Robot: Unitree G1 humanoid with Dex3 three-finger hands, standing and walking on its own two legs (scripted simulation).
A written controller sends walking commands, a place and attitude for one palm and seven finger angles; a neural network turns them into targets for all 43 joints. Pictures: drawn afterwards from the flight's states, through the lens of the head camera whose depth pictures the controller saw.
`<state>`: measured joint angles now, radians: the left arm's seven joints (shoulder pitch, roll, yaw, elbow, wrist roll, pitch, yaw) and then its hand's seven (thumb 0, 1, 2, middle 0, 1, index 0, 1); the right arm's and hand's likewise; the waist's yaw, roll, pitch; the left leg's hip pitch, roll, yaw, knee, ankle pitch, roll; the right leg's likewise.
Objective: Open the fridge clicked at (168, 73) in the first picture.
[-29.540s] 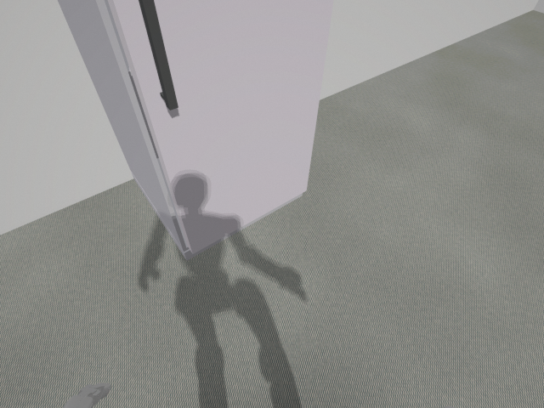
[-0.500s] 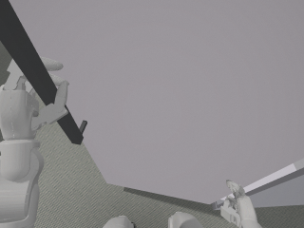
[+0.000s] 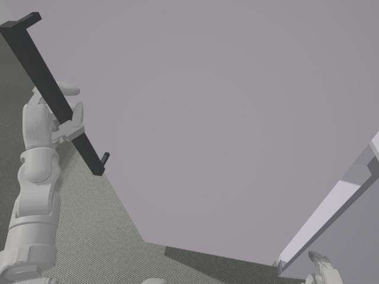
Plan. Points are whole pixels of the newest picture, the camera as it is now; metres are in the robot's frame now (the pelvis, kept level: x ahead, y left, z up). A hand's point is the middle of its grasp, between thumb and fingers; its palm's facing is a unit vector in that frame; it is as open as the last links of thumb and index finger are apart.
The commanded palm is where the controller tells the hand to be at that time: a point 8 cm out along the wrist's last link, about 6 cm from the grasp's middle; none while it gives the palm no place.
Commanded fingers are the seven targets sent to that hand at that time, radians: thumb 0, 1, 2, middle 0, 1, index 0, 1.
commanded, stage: stop walking and hold the door back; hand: left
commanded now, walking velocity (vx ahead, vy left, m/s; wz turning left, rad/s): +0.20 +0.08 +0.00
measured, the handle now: (73, 112) +0.39 +0.25 +0.19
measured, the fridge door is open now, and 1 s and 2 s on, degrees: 85 81 80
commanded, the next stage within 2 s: loosen the grip on the handle in 1.20 s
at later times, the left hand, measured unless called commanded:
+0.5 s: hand (87, 104) +0.40 +0.23 +0.19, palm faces +0.29 -0.93 -0.24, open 5.6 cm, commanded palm +0.36 +0.29 +0.17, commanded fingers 0.00 0.90 0.90 -0.45 -1.40 -0.45 -1.40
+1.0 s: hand (84, 109) +0.39 +0.23 +0.19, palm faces +0.20 -0.96 -0.21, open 5.8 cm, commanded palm +0.36 +0.29 +0.17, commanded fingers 0.00 0.90 0.90 -0.45 -1.40 -0.45 -1.40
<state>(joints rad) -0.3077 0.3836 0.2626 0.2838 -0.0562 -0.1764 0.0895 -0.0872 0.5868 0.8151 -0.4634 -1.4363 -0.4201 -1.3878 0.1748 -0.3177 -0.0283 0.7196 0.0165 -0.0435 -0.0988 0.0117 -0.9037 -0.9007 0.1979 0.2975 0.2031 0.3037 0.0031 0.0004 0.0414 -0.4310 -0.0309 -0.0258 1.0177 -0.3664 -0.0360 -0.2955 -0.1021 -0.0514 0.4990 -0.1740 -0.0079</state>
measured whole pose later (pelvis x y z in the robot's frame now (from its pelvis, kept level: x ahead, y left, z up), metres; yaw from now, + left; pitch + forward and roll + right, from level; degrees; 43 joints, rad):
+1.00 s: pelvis -0.04 +0.04 -0.01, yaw -6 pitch -1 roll -1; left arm -0.52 0.44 0.29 0.42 -0.03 -0.20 0.03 -0.05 0.64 0.75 -0.46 -1.40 -0.41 -1.40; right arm 0.21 -0.22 0.02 0.65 0.03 -0.05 -0.09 0.01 -0.90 -0.90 0.20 0.30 0.20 0.30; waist -0.05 -0.01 0.07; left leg -0.30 0.05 0.08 0.56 -0.25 0.01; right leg -0.29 -0.02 0.00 0.51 -0.20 0.03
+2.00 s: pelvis +0.00 +0.02 -0.01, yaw -5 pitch +5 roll +0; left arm -0.43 0.44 0.43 0.42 -0.10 -0.23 -0.10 -0.01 -0.55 0.21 -0.31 -1.20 -0.27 -1.17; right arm 0.27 -0.26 -0.01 0.68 0.03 -0.11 -0.07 0.01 -0.90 -0.90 0.20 0.30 0.20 0.30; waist 0.01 0.03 -0.04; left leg -0.36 0.05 0.05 0.58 -0.31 -0.02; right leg -0.37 -0.01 -0.03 0.59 -0.30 0.00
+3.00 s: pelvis +0.00 +0.04 -0.02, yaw -4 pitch +4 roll -1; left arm -0.31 0.57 0.59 0.41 -0.17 -0.21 -0.27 -0.01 -0.56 0.20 -0.26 -1.15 -0.25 -1.15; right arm 0.28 -0.25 0.02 0.64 0.03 -0.10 -0.12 0.01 -0.90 -0.90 0.20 0.30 0.20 0.30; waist 0.01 0.01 -0.06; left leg -0.40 0.04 0.04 0.65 -0.33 0.00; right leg -0.38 -0.03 -0.04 0.60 -0.29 0.02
